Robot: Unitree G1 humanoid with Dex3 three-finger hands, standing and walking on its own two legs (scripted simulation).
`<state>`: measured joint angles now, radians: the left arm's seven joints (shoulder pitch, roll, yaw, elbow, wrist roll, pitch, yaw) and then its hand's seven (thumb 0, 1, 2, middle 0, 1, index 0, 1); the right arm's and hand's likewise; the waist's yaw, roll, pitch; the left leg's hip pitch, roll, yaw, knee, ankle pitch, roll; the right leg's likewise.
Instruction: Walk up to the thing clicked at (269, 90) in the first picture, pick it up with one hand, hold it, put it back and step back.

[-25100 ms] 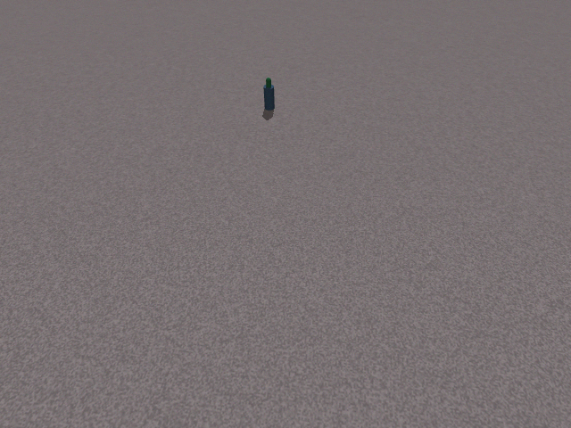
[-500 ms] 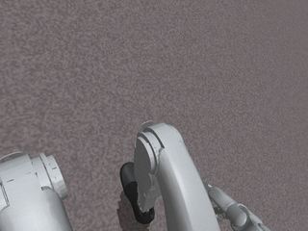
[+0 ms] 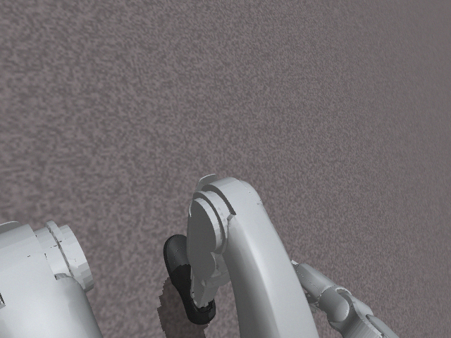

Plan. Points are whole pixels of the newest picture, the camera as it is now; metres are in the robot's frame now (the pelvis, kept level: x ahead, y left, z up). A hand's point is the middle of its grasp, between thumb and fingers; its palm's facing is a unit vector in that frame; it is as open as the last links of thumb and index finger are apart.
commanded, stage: loosen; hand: left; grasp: from the side
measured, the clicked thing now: out of the picture +0.46 +0.33 -0.18
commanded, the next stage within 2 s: open in 0.20 s
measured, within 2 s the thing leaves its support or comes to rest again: rests again in 1.02 s
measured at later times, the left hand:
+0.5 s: hand out of the picture +0.47 +0.33 -0.15, palm faces +0.45 -0.89 -0.01, open 10.6 cm
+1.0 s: hand out of the picture +0.47 +0.37 -0.11, palm faces +0.50 -0.87 -0.01, open 16.7 cm
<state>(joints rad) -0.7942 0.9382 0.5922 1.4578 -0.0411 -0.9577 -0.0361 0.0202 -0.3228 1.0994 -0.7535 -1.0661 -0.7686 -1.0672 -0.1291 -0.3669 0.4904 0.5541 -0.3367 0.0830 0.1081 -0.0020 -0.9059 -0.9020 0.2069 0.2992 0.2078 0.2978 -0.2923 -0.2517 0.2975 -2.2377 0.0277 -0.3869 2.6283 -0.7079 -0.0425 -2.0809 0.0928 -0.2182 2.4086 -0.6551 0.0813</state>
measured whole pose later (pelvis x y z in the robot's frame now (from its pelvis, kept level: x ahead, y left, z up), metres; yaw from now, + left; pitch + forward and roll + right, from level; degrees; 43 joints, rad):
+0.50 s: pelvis +0.00 +0.00 +0.00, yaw -1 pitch +15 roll -17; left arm -0.81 0.96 0.57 1.48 -0.06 -0.99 -0.03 -0.01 -0.25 0.54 -0.71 -0.71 -0.78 -0.71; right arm -0.15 -0.37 0.52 0.53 -0.34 0.09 0.11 0.00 -0.91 -0.90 0.21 0.30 0.21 0.30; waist -0.29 -0.26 0.30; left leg -2.23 0.03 -0.40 2.63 -0.70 -0.03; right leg -2.07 0.10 -0.23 2.40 -0.64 0.08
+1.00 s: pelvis -0.01 +0.00 +0.00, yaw -1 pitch +15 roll -17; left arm -0.81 0.99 0.66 1.33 -0.05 -0.92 -0.08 -0.02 -0.50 0.11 -0.17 -0.15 -0.19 -0.14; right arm -0.11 -0.36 0.49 0.53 -0.31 0.12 0.09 0.00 -0.90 -0.90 0.21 0.30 0.21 0.30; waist -0.27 -0.25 0.28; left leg -2.23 0.04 -0.39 2.62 -0.70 -0.03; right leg -2.07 0.10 -0.22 2.38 -0.64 0.07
